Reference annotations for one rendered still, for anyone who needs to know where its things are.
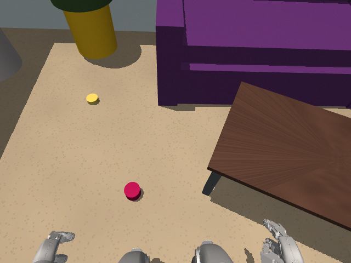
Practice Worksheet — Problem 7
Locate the potted plant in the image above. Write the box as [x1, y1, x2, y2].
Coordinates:
[50, 0, 117, 59]

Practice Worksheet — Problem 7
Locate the sofa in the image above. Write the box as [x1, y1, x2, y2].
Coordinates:
[156, 0, 351, 108]

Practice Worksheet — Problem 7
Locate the coffee table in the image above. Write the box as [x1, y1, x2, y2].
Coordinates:
[202, 82, 351, 232]

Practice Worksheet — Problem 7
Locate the right robot hand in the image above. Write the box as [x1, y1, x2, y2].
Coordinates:
[260, 219, 304, 263]

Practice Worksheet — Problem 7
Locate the left robot hand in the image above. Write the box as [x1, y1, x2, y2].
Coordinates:
[32, 231, 75, 263]

